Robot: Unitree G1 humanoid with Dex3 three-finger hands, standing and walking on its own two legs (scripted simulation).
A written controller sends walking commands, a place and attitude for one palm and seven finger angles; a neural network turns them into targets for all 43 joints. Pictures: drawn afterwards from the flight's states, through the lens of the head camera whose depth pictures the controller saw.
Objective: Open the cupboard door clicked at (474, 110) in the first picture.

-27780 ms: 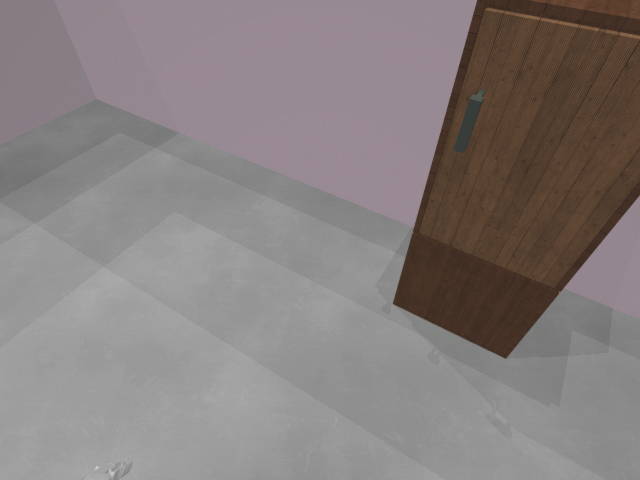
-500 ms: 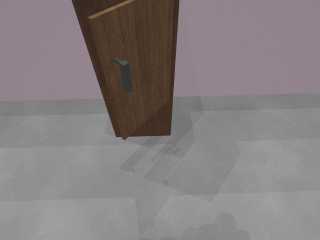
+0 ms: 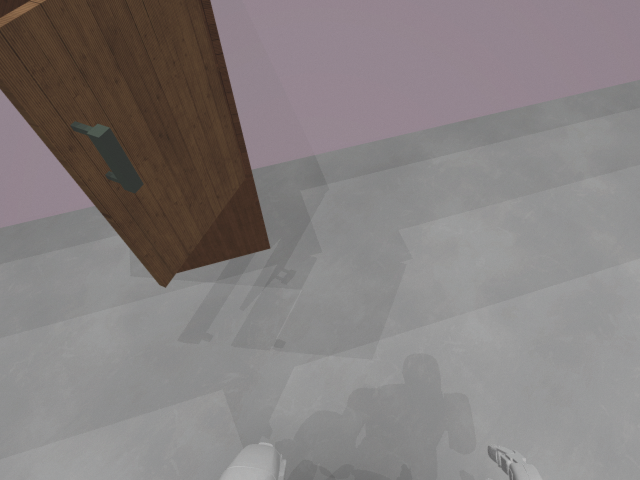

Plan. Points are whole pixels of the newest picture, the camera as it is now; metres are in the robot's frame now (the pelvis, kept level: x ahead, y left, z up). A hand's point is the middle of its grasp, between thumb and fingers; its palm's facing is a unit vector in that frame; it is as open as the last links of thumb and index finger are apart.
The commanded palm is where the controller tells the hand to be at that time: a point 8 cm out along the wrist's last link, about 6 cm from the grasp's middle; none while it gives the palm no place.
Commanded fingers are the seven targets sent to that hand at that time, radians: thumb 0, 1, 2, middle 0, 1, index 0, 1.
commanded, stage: walk to a spot facing it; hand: left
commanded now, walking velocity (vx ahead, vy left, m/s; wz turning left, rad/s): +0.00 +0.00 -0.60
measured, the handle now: (107, 157) +0.52 +0.39 +0.04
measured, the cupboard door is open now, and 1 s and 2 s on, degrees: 49 49 49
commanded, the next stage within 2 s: turn to face it in 2.00 s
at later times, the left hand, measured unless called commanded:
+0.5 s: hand (207, 418) +0.20 +0.20 -0.17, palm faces -0.28 -0.92 -0.28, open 7.4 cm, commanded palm none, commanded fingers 0.00 0.90 0.90 -0.20 -0.30 -0.20 -0.30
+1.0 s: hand (313, 339) +0.33 +0.05 -0.17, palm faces -0.61 -0.78 -0.15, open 7.4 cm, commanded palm none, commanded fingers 0.00 0.90 0.90 -0.20 -0.30 -0.20 -0.30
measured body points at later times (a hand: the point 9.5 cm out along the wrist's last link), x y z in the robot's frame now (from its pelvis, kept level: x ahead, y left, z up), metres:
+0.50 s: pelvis +0.03 +0.01 -0.02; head +0.09 -0.01 +0.42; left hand +0.21 +0.25 -0.15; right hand +0.00 -0.26 -0.16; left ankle +0.02 +0.18 -0.74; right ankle +0.01 -0.11 -0.75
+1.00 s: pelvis +0.12 -0.03 +0.00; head +0.18 -0.04 +0.44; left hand +0.36 +0.09 -0.15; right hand -0.06 -0.21 -0.13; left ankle +0.12 +0.11 -0.75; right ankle +0.05 -0.16 -0.66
